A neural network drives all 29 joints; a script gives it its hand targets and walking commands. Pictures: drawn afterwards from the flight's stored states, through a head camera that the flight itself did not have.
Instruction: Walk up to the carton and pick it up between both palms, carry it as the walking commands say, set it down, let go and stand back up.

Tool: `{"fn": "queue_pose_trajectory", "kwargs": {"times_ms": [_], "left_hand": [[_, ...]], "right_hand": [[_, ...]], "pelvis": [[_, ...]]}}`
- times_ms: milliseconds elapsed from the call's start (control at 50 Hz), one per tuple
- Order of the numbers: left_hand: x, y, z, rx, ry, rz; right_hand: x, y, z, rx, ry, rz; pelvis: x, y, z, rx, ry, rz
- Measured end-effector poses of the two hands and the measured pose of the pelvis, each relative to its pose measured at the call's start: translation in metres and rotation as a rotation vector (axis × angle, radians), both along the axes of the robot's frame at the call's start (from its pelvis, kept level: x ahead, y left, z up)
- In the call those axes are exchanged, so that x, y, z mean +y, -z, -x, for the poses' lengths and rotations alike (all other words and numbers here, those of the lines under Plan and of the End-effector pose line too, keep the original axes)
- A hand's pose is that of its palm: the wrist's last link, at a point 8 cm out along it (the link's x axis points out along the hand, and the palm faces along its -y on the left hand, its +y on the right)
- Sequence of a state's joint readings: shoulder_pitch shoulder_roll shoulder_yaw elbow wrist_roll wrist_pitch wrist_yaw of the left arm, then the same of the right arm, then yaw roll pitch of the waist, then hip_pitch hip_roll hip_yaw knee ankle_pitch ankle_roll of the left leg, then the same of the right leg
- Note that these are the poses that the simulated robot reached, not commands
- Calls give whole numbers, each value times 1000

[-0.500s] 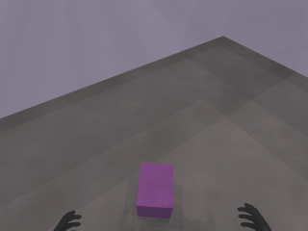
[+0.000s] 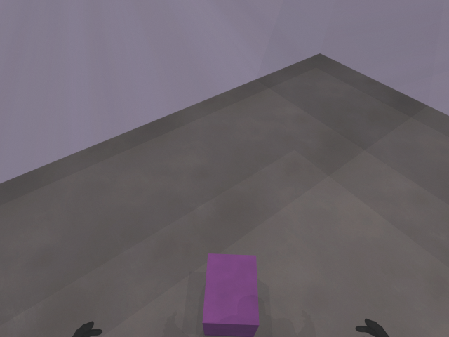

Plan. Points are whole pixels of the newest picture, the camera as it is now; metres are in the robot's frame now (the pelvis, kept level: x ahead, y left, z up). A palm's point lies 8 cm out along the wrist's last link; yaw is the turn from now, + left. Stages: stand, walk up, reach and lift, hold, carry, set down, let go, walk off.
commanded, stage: stand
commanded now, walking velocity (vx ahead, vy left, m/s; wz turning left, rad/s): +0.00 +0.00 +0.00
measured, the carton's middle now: (230, 295) +0.40 -0.02 -0.67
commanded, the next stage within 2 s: none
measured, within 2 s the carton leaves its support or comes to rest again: neither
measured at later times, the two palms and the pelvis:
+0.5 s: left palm out of the picture +0.11 +0.32 -0.10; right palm out of the picture +0.08 -0.26 -0.08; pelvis +0.03 +0.04 +0.01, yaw +0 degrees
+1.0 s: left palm out of the picture +0.15 +0.33 -0.13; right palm out of the picture +0.06 -0.24 -0.11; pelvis +0.03 +0.06 -0.01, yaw -6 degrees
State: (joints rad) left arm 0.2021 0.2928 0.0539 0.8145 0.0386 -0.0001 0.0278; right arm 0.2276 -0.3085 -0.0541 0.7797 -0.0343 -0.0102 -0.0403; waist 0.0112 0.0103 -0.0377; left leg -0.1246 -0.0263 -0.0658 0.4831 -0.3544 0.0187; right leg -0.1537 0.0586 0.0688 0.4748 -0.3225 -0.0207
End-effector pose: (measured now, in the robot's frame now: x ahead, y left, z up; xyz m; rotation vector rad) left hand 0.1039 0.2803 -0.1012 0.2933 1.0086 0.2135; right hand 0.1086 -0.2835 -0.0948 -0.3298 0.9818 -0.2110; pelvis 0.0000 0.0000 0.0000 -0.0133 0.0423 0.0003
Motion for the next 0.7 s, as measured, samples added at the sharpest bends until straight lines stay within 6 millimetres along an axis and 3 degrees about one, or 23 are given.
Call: {"fn": "queue_pose_trajectory", "kwargs": {"times_ms": [140, 220, 260, 360, 440, 540, 580, 700], "left_hand": [[1, -13, 5, 14, 7, 41], [18, 6, -3, 10, 32, 16], [22, 12, -1, 54, 29, 13], [21, -5, 8, 79, 2, 35], [27, -15, 6, 70, -12, 39], [46, 13, -5, 60, 3, 23], [45, 22, -2, 109, 24, 21], [39, 11, -3, 171, 51, 20]], "right_hand": [[10, -25, 6, -8, 17, 17], [2, -9, 5, -14, 13, 53], [3, -3, 12, 31, 30, 44], [17, -17, 32, 91, 62, 19], [22, -27, 33, 88, 64, 34], [20, 0, 26, 117, 32, 62], [25, 4, 30, 140, 48, 45], [24, 1, 61, 168, 145, 61]], "pelvis": [[11, -21, -7, -31, 15, 14], [16, 2, -7, 25, 10, 13], [18, 2, -5, 26, 29, -1], [25, -21, -12, -18, 16, 11], [32, -31, -22, -38, 15, 22], [37, 1, -21, 45, 0, 33], [37, 2, -15, 43, 34, 2], [46, -8, -24, -11, 45, 34]]}}
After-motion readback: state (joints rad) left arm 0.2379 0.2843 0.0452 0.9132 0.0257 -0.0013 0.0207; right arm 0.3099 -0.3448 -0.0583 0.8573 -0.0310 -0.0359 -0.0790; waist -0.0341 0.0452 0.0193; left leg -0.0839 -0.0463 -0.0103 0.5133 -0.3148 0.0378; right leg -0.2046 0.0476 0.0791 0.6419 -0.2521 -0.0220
